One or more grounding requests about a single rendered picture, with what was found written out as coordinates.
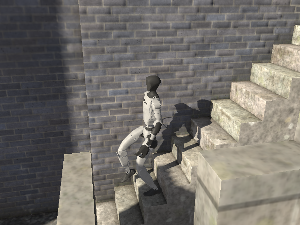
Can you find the stairs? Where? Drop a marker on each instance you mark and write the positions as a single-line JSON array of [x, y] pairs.
[[263, 110]]

